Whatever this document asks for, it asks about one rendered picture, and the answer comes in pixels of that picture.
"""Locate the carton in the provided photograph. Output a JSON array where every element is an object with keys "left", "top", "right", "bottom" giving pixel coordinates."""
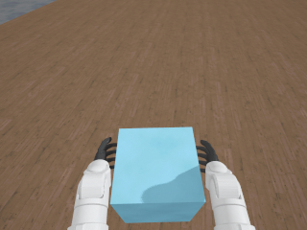
[{"left": 110, "top": 126, "right": 206, "bottom": 223}]

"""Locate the left robot forearm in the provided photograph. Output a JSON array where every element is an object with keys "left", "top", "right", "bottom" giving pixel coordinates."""
[{"left": 67, "top": 159, "right": 111, "bottom": 230}]

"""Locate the robot right hand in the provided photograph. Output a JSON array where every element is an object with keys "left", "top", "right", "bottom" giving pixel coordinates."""
[{"left": 196, "top": 140, "right": 220, "bottom": 173}]

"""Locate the right robot forearm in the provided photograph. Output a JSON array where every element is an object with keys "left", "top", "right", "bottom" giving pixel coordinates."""
[{"left": 205, "top": 161, "right": 256, "bottom": 230}]

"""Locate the robot left hand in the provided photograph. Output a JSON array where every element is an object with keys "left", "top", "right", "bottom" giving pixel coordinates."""
[{"left": 94, "top": 137, "right": 117, "bottom": 170}]

